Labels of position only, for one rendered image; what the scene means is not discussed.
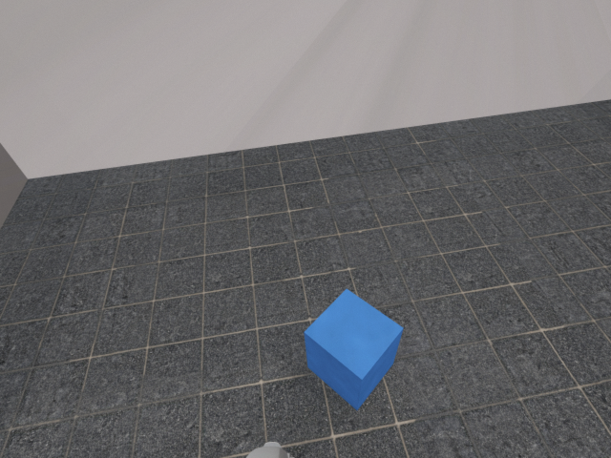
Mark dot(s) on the carton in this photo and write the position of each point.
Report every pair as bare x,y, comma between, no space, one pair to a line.
351,347

